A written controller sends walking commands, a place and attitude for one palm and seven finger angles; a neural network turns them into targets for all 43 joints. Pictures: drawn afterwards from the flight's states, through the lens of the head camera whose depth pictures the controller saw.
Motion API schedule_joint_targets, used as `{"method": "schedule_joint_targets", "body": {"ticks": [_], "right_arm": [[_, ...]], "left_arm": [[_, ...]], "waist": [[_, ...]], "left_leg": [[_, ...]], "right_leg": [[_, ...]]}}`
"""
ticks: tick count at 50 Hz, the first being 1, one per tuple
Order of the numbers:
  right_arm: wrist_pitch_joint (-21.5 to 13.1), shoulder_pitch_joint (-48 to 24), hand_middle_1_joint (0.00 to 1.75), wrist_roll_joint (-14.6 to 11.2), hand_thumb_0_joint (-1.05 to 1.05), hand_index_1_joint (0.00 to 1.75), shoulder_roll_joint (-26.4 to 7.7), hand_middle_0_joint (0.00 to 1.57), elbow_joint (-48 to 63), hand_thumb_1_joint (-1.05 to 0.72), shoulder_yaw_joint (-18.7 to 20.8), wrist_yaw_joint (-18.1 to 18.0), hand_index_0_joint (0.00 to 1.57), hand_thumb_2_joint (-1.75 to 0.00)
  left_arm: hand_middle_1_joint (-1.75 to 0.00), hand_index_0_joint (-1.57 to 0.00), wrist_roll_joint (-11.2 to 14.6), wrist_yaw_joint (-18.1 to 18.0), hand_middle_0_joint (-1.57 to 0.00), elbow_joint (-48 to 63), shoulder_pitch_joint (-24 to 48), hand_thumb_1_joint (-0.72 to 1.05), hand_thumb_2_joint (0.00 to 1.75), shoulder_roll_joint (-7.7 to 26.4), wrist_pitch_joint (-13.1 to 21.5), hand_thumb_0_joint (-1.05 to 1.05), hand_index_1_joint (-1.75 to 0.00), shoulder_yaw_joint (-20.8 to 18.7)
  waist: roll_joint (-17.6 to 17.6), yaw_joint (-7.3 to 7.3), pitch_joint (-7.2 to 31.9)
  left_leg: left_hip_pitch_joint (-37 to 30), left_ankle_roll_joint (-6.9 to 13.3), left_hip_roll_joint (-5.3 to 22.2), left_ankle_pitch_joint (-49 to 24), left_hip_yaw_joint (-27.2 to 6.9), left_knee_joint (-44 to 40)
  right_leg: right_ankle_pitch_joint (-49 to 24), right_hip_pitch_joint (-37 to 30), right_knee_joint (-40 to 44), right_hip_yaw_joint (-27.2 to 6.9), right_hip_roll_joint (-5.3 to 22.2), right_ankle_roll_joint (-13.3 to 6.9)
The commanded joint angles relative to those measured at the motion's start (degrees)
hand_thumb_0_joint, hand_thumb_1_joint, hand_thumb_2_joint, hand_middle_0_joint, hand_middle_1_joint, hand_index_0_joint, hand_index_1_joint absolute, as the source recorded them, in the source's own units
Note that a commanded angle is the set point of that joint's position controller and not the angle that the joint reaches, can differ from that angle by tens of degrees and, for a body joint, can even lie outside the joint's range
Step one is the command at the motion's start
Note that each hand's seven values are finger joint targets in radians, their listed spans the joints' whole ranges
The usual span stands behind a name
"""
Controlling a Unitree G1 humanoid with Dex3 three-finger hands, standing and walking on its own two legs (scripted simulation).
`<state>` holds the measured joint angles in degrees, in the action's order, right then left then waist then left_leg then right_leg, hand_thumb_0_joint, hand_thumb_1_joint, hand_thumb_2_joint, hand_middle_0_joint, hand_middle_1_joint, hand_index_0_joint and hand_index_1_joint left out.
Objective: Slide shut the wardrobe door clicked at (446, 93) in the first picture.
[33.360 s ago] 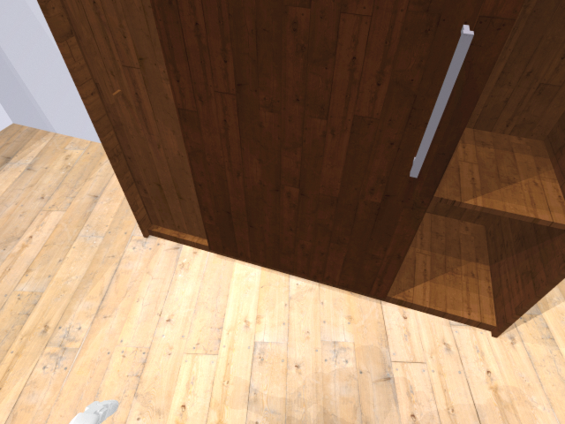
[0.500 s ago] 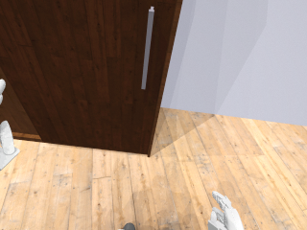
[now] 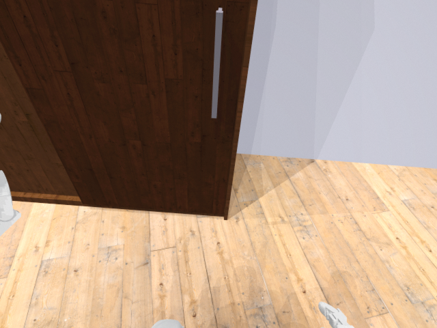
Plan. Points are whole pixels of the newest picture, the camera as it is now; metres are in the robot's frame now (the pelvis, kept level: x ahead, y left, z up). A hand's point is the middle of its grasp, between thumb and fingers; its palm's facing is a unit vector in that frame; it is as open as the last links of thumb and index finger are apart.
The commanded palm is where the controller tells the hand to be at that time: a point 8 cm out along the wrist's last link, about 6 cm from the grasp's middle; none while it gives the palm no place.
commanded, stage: stop stepping back and stand still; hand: left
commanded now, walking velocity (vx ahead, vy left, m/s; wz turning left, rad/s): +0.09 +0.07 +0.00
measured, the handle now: (216, 68) +0.81 +0.05 +0.12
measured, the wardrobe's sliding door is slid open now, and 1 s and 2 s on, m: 0.00 0.00 0.00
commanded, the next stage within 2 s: let the arm hang, fingers relaxed in 0.50 s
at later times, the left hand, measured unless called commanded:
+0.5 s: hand out of the picture +0.18 +0.30 +0.19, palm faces +0.46 -0.74 -0.50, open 7.4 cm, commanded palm +0.13 +0.33 +0.20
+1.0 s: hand out of the picture +0.01 +0.21 -0.15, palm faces +0.08 -0.98 -0.19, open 6.9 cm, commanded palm none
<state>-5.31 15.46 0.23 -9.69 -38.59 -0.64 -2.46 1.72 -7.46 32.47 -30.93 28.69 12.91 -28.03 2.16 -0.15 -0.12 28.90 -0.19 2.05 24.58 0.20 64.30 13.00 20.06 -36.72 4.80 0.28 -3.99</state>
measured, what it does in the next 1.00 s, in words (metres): steps on the spot: left foot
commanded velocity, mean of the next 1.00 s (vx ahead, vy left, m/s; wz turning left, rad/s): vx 0.01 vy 0.00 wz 0.00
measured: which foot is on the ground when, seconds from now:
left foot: up 0.00-0.16, down 0.18-1.00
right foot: down 0.00-1.00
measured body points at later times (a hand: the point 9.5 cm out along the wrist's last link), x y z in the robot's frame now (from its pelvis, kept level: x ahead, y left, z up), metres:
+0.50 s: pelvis -0.01 +0.02 +0.01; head -0.01 +0.03 +0.46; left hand +0.15 +0.33 +0.21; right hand +0.14 -0.21 -0.09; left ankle +0.02 +0.13 -0.72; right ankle +0.04 -0.09 -0.72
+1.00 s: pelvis -0.03 +0.02 +0.02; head +0.00 +0.04 +0.46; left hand +0.00 +0.26 -0.14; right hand +0.04 -0.22 -0.13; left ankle +0.02 +0.13 -0.72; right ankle +0.02 -0.09 -0.72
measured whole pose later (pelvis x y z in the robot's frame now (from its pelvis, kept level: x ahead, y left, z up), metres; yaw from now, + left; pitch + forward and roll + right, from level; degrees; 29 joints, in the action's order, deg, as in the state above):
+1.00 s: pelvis -0.03 +0.02 +0.02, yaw +4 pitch -1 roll -1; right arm 2.1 13.4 1.8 -11.9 -54.8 -0.4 -0.3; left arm -0.6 -0.5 -52.2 -15.2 11.8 -1.9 -0.6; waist 0.8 -0.1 -4.0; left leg 18.7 0.7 -0.1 10.2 -1.3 29.6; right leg 11.2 15.7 -27.4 2.8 -0.4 -0.8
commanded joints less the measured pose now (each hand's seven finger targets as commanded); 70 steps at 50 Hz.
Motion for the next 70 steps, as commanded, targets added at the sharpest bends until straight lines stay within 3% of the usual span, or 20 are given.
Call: {"method": "schedule_joint_targets", "body": {"ticks": [1, 5, 7, 9, 11, 14, 16, 17, 18, 19, 24, 27, 29, 30, 32, 36, 38, 42, 49, 70], "right_arm": [[-2.47, -6.36, 0.30, -0.05, 0.00, 0.30, -7.84, 0.20, 8.37, -0.90, 3.46, -1.19, 0.20, -0.90], [-4.18, -7.34, 0.30, 0.52, 0.00, 0.30, -8.62, 0.20, 9.33, -0.90, 2.96, -3.03, 0.20, -0.90], [-5.76, -7.11, 0.30, 0.94, 0.00, 0.30, -9.17, 0.20, 10.09, -0.90, 2.36, -3.63, 0.20, -0.90], [-6.61, -7.57, 0.30, 1.16, 0.00, 0.30, -10.36, 0.20, 11.22, -0.90, 2.65, -2.91, 0.20, -0.90], [-6.99, -6.90, 0.30, 0.45, 0.00, 0.30, -9.04, 0.20, 9.65, -0.90, 3.32, -1.78, 0.20, -0.90], [-6.41, -7.59, 0.30, 0.05, 0.00, 0.30, -8.26, 0.20, 10.02, -0.90, 2.78, -0.42, 0.20, -0.90], [-4.91, -7.60, 0.30, -0.37, 0.00, 0.30, -8.62, 0.20, 11.00, -0.90, 3.08, -0.14, 0.20, -0.90], [-4.08, -7.02, 0.30, -0.46, 0.00, 0.30, -8.16, 0.20, 11.26, -0.90, 3.54, -0.13, 0.20, -0.90], [-3.42, -7.88, 0.30, -0.98, 0.00, 0.30, -8.33, 0.20, 12.10, -0.90, 4.05, -0.15, 0.20, -0.90], [-3.32, -7.85, 0.30, -0.87, 0.00, 0.30, -8.48, 0.20, 11.86, -0.90, 3.98, -0.48, 0.20, -0.90], [-3.89, -7.21, 0.30, -0.49, 0.00, 0.30, -8.59, 0.20, 9.45, -0.90, 3.22, -1.69, 0.20, -0.90], [-4.56, -9.46, 0.30, -0.63, 0.00, 0.30, -10.16, 0.20, 11.22, -0.90, 3.08, -2.51, 0.20, -0.90], [-5.11, -10.04, 0.30, 0.16, 0.00, 0.30, -8.44, 0.20, 10.14, -0.90, 2.19, -2.64, 0.20, -0.90], [-5.93, -9.73, 0.30, 1.17, 0.00, 0.30, -21.54, 0.20, -3.10, -0.90, 6.39, 2.11, 0.20, -0.90], [-1.03, -5.72, 0.30, 0.44, 0.00, 0.30, -12.49, 0.20, -1.45, -0.90, 4.27, 1.89, 0.20, -0.90], [1.55, -2.49, 0.30, 0.62, 0.00, 0.30, -10.02, 0.20, -3.33, -0.90, 2.92, 2.37, 0.20, -0.90], [3.06, -3.79, 0.30, 1.01, 0.00, 0.30, -11.59, 0.20, -4.73, -0.90, 3.34, 2.48, 0.20, -0.90], [4.80, -7.51, 0.30, 1.41, 0.00, 0.30, -11.46, 0.20, -7.20, -0.90, 1.86, 2.47, 0.20, -0.90], [6.25, -2.39, 0.30, 1.51, 0.00, 0.30, -8.97, 0.20, -12.77, -0.90, 2.32, 1.77, 0.20, -0.90], [5.28, 0.70, 0.30, 1.21, 0.00, 0.30, -10.46, 0.20, -21.49, -0.90, 2.69, 1.40, 0.20, -0.90]], "left_arm": [[-0.30, -0.20, 0.57, -0.33, -0.20, -5.22, 5.91, 0.90, 0.90, 4.80, -0.29, 0.00, -0.30, -4.44], [-0.30, -0.20, -0.68, -1.38, -0.20, 5.39, 12.12, 0.90, 0.90, 3.02, -0.50, 0.00, -0.30, 1.66], [-0.30, -0.20, -0.89, -2.28, -0.20, 12.42, 15.36, 0.90, 0.90, 3.44, 0.03, 0.00, -0.30, 2.96], [-0.30, -0.20, -2.22, -3.17, -0.20, 18.08, 18.15, 0.90, 0.90, 4.57, 1.38, 0.00, -0.30, 1.81], [-0.30, -0.20, -2.61, -3.00, -0.20, 12.08, 11.49, 0.90, 0.90, 7.39, 1.56, 0.00, -0.30, -3.29], [-0.30, -0.20, -2.04, -3.04, -0.20, 13.15, 1.97, 0.90, 0.90, 7.99, 1.70, 0.00, -0.30, -6.08], [-0.30, -0.20, -1.64, -2.67, -0.20, 8.04, -2.12, 0.90, 0.90, 6.97, 1.62, 0.00, -0.30, -6.57], [-0.30, -0.20, -1.39, -2.24, -0.20, 3.96, -4.65, 0.90, 0.90, 5.68, 1.46, 0.00, -0.30, -5.97], [-0.30, -0.20, -0.51, -1.81, -0.20, 4.93, -1.72, 0.90, 0.90, 6.34, 1.16, 0.00, -0.30, -5.66], [-0.30, -0.20, 0.19, -1.90, -0.20, 4.92, 0.93, 0.90, 0.90, 7.57, 1.03, 0.00, -0.30, -7.13], [-0.30, -0.20, 0.09, -1.65, -0.20, 2.27, 2.44, 0.90, 0.90, 3.60, 0.63, 0.00, -0.30, -3.10], [-0.30, -0.20, -0.84, -1.90, -0.20, 9.19, 6.72, 0.90, 0.90, 3.69, 1.67, 0.00, -0.30, -1.30], [-0.30, -0.20, -1.97, -2.09, -0.20, 9.61, 8.50, 0.90, 0.90, 4.41, 1.80, 0.00, -0.30, -1.43], [-0.30, -0.20, -5.01, 6.28, -0.20, -37.31, 9.45, 0.90, 0.90, -7.26, -8.09, 0.00, -0.30, 19.43], [-0.30, -0.20, -3.59, 7.25, -0.20, -41.26, 4.16, 0.90, 0.90, -12.22, -12.86, 0.00, -0.30, 20.19], [-0.30, -0.20, -3.68, 7.32, -0.20, -52.87, 11.47, 0.90, 0.90, -7.27, -12.09, 0.00, -0.30, 22.42], [-0.30, -0.20, -3.29, 7.19, -0.20, -58.95, 15.11, 0.90, 0.90, -6.49, -12.39, 0.00, -0.30, 23.17], [-0.30, -0.20, -2.70, 6.86, -0.20, -70.59, 16.88, 0.90, 0.90, -6.49, -13.36, 0.00, -0.30, 25.16], [-0.30, -0.20, -2.71, 6.78, -0.20, -82.83, 16.12, 0.90, 0.90, -8.50, -13.00, 0.00, -0.30, 25.18], [-0.30, -0.20, -2.36, 6.51, -0.20, -93.65, 17.90, 0.90, 0.90, -6.62, -12.46, 0.00, -0.30, 25.30]], "waist": [[7.06, -2.52, -1.28], [6.44, -1.06, 3.79], [-6.60, -1.78, 5.64], [-28.59, -0.79, 0.10], [-16.17, -0.06, -0.50], [-18.57, 1.13, 1.37], [-11.31, 1.35, 2.78], [-1.77, 0.80, 1.50], [8.18, -0.43, 0.87], [9.02, -0.45, -0.01], [1.53, -1.28, 4.16], [-12.70, 0.31, 3.05], [-13.40, 0.62, -0.07], [-11.23, -2.95, -4.39], [-6.16, 0.46, 2.97], [13.31, -1.66, 7.91], [10.08, -1.64, 6.01], [-10.84, 0.02, -1.05], [-8.23, -0.77, 1.01], [-2.84, -0.08, -3.20]], "left_leg": [[-0.65, 0.63, 3.01, -4.74, -0.22, 3.57], [-17.93, 2.42, 1.28, -4.03, 5.08, -26.77], [-22.27, 2.93, 0.34, -4.51, 2.88, -40.08], [-16.23, 9.99, 16.93, 9.16, -22.78, -56.29], [-11.80, 10.43, 14.92, -0.32, -18.30, -53.79], [-6.16, 7.25, 10.49, -10.59, -7.98, -46.15], [-0.27, 4.32, 6.46, -5.88, -3.08, -38.15], [0.51, 2.38, 1.92, -2.90, 0.08, -29.64], [1.65, 0.80, -1.51, 0.27, 1.60, -19.17], [0.42, 0.52, -0.79, -1.08, 0.58, -13.84], [-19.07, 1.79, 0.93, -10.00, -0.53, -35.07], [-12.25, 5.45, 10.88, -3.48, -15.41, -49.66], [-8.05, 5.21, 10.91, -3.14, -15.20, -52.70], [-4.52, 6.76, 8.50, -27.60, -15.79, -40.67], [-8.33, 4.97, 7.24, -39.58, -7.85, -37.34], [-11.96, 1.56, -0.20, -19.50, -3.28, -29.72], [-13.77, 1.98, 0.15, -21.07, -3.53, -31.51], [-10.12, 3.08, 2.73, -13.40, -8.55, -42.09], [-12.86, 2.47, 0.96, -1.64, -6.33, -41.87], [-13.89, 2.91, 2.71, -5.98, -7.37, -47.41]], "right_leg": [[39.49, 13.17, 29.40, -20.36, 15.45, -4.79], [25.08, 7.87, 19.91, -10.93, 12.65, -3.58], [18.86, 4.10, 5.97, -6.10, 8.41, -0.54], [16.55, 11.55, -19.27, -1.14, -0.53, 3.85], [10.97, 8.65, -21.35, -4.45, 1.45, 4.02], [9.34, -5.80, -2.82, -1.38, 1.25, 4.49], [4.24, -16.71, 9.57, -2.38, 1.33, 3.85], [4.65, -14.79, 15.87, -9.72, 5.53, 1.43], [10.59, -9.47, 23.19, -24.65, 14.17, -2.51], [8.74, -5.91, 25.41, -28.31, 18.80, -5.10], [10.82, 2.04, 13.45, -11.07, 9.82, -0.59], [5.47, -3.39, 1.74, -4.28, 1.77, 4.10], [5.00, -6.32, 0.43, -3.88, 1.81, 4.29], [-1.45, 1.48, -4.92, -5.61, 3.52, 3.93], [-1.23, -5.04, 0.27, -5.94, 3.35, 4.19], [-23.13, -7.36, 9.22, -12.06, 10.83, 0.12], [-18.93, -5.53, 8.88, -10.89, 9.44, 0.00], [3.94, -4.20, 12.28, -9.25, 4.20, 2.22], [13.96, -2.85, 19.42, -10.48, 4.74, 0.69], [8.37, -4.77, 19.23, -9.62, 4.72, 1.17]]}}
